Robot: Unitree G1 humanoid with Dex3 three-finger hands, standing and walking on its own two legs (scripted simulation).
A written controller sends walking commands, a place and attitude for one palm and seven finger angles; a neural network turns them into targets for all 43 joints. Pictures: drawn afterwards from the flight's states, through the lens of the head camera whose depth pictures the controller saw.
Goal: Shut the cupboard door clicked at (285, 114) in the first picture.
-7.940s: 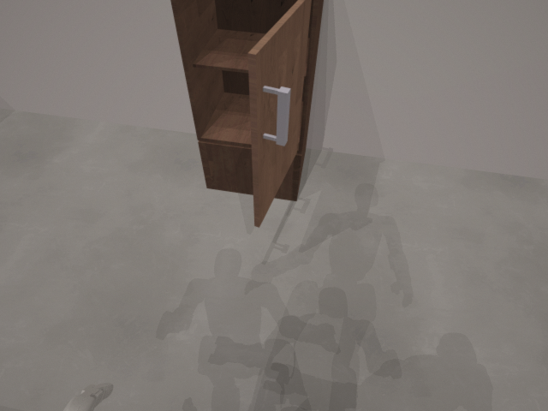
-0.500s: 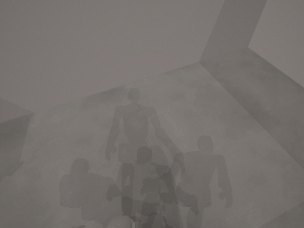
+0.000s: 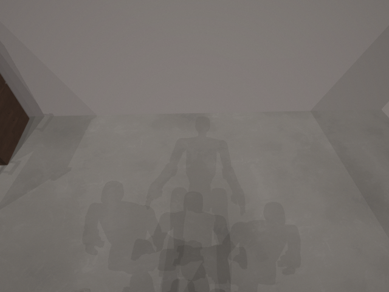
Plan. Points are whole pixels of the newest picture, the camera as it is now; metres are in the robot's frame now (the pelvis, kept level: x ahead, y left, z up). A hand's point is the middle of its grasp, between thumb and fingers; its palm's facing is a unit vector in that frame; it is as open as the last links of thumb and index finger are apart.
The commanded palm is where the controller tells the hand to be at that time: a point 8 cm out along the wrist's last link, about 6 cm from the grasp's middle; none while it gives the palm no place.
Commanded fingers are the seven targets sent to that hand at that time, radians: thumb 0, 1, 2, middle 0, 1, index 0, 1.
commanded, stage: walk to a spot facing it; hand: left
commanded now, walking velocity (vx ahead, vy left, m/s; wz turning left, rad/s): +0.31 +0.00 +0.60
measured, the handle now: out of the picture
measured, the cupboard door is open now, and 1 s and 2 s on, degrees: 80 80 80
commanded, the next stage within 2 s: turn to face it in 1.64 s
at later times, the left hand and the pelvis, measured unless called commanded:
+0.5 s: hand out of the picture +0.05 +0.14 -0.16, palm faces +0.37 -0.89 -0.25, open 7.4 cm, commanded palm none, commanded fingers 0.00 0.90 0.90 -0.20 -0.30 -0.20 -0.30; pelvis +0.13 -0.03 +0.00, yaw +20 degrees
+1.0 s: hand (80, 229) +0.28 +0.31 -0.17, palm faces +0.54 -0.82 -0.16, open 7.4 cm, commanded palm none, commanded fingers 0.00 0.90 0.90 -0.20 -0.30 -0.20 -0.30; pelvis +0.31 +0.11 +0.00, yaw +30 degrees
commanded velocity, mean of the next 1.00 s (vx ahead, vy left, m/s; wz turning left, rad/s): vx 0.35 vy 0.00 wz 0.36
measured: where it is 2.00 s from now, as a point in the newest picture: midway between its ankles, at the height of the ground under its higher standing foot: (134, 199)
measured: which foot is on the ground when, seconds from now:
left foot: down 0.00-0.20, up 0.22-0.66, down 0.68-1.00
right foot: up 0.00-0.20, down 0.22-0.70, up 0.72-1.00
